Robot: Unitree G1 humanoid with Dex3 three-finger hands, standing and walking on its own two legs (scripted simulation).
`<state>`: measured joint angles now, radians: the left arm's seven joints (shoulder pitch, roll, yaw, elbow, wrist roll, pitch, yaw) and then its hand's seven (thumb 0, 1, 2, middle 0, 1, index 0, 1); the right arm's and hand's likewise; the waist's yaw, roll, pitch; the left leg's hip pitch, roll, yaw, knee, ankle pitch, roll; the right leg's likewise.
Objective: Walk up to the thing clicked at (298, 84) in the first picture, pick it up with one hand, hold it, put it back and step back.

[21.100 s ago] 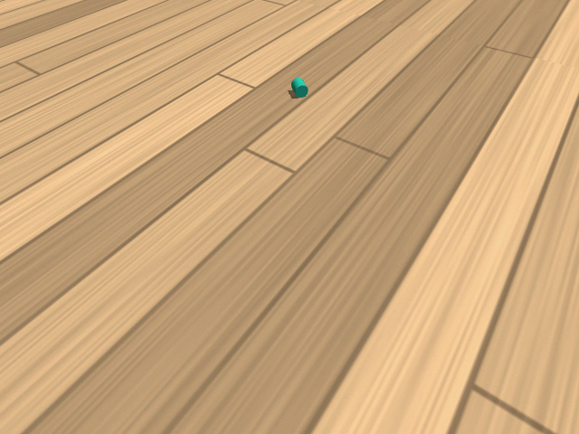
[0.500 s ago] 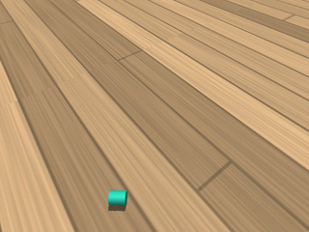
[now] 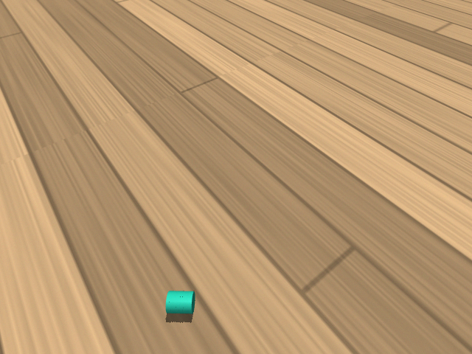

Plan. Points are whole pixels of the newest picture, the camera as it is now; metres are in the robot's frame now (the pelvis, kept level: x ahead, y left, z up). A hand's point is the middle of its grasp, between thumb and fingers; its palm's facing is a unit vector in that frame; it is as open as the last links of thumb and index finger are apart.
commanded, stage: rise first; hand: left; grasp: from above
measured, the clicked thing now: (180, 302) +0.44 +0.25 -0.74
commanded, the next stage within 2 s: none
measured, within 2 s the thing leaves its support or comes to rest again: neither
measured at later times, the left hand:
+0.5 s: hand out of the picture +0.15 +0.26 -0.19, palm faces -0.09 -0.92 -0.38, open 12.5 cm
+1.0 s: hand out of the picture +0.14 +0.26 -0.24, palm faces -0.18 -0.87 -0.46, open 14.3 cm
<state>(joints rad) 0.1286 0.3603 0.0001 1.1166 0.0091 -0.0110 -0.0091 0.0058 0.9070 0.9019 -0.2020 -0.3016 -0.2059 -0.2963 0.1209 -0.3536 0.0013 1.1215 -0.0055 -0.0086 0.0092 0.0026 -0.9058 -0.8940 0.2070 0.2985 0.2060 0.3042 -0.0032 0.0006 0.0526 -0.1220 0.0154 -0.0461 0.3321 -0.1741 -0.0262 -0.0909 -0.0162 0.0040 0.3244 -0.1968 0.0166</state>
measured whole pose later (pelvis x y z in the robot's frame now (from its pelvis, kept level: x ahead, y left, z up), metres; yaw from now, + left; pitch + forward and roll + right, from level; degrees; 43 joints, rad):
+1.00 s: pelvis -0.01 +0.01 -0.11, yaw -1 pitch +20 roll -3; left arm 0.27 0.33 0.14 0.40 0.24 0.24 0.00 0.00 -0.57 1.00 -0.09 -1.03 -0.08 -1.04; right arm 0.18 -0.23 -0.02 0.53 0.00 -0.14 -0.02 0.01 -0.91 -0.90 0.21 0.30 0.21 0.30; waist -0.04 0.00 -0.13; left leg -1.00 0.02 -0.07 1.21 -0.55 -0.02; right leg -0.94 0.01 0.00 1.16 -0.56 0.03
